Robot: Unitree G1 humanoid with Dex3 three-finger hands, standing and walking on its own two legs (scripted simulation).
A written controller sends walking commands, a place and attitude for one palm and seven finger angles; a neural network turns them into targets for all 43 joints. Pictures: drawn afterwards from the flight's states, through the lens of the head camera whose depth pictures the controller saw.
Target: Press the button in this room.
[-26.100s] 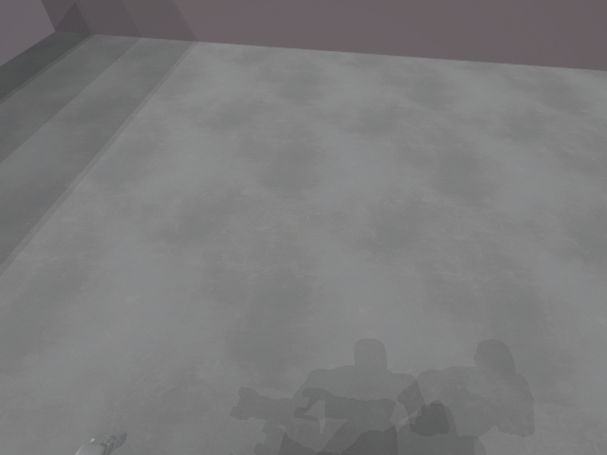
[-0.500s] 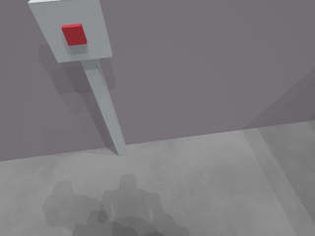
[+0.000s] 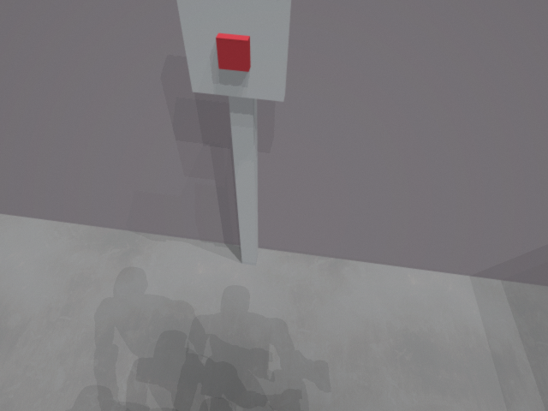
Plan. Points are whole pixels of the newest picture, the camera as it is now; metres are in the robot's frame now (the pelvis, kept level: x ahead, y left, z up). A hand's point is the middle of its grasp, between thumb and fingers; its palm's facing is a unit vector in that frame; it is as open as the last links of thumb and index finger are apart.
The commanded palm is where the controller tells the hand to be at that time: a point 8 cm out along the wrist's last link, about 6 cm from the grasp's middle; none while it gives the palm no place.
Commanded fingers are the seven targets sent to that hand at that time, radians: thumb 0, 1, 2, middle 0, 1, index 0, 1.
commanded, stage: take the last steps up to it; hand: left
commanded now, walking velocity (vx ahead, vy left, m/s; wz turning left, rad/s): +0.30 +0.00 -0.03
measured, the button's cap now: (234, 52) +0.73 +0.20 +0.15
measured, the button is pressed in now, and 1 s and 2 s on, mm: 0 0 0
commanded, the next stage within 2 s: come to a stop and stand still in 0.44 s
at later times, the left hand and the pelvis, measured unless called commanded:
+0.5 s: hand (198, 317) +0.30 +0.20 -0.18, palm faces -0.11 -0.97 -0.20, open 7.3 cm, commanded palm none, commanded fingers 0.00 0.90 0.90 -0.20 -0.30 -0.20 -0.30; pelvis +0.17 +0.02 -0.02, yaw -3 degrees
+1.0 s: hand (175, 310) +0.31 +0.25 -0.20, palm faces +0.00 -0.97 -0.23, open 7.3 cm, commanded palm none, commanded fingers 0.00 0.90 0.90 -0.20 -0.30 -0.20 -0.30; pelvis +0.23 +0.05 -0.02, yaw -2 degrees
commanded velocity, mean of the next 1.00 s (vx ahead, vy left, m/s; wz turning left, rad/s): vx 0.01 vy -0.01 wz -0.02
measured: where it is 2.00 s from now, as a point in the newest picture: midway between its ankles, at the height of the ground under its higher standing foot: outside the picture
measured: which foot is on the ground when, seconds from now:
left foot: up 0.00-0.02, down 0.04-0.54, up 0.56-0.98, down 1.00-1.00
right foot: down 0.00-0.06, up 0.08-0.52, down 0.54-1.00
